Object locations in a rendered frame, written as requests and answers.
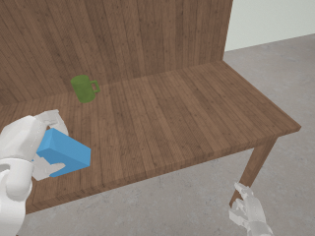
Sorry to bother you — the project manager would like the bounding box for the left robot forearm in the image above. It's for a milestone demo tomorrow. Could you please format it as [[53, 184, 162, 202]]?
[[0, 158, 34, 236]]

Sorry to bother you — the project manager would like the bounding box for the robot left hand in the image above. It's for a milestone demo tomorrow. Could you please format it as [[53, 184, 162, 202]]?
[[0, 109, 69, 181]]

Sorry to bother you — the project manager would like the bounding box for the robot right hand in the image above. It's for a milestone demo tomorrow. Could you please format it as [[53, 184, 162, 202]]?
[[228, 182, 267, 229]]

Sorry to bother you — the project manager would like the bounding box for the table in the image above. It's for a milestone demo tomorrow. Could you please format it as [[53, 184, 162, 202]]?
[[0, 0, 301, 236]]

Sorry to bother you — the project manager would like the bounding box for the sponge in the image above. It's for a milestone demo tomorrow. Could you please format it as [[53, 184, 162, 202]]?
[[32, 128, 91, 178]]

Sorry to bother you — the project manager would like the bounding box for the right robot forearm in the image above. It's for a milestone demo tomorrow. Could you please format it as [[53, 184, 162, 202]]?
[[247, 220, 275, 236]]

